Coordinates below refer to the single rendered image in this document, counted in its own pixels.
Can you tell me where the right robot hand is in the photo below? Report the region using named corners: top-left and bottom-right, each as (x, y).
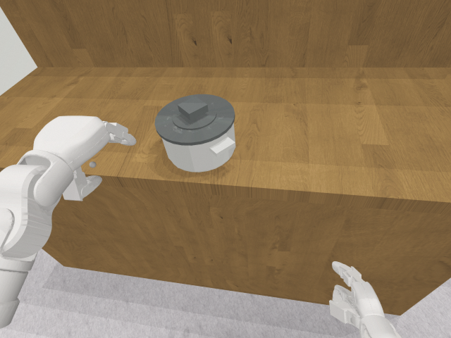
top-left (329, 261), bottom-right (385, 329)

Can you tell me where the robot left forearm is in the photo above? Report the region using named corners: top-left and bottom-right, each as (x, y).
top-left (0, 150), bottom-right (74, 329)

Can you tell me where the pot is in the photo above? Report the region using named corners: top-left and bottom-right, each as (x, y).
top-left (162, 123), bottom-right (236, 173)

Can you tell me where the knob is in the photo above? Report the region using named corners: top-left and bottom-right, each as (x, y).
top-left (178, 97), bottom-right (209, 120)

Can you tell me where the left robot hand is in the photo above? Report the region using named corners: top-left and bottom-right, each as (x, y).
top-left (33, 115), bottom-right (137, 201)

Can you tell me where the table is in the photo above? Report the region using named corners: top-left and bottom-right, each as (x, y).
top-left (0, 0), bottom-right (451, 315)

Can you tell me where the lid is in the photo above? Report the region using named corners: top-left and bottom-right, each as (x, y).
top-left (154, 94), bottom-right (235, 146)

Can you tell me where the robot right forearm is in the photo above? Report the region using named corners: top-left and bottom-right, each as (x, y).
top-left (359, 315), bottom-right (402, 338)

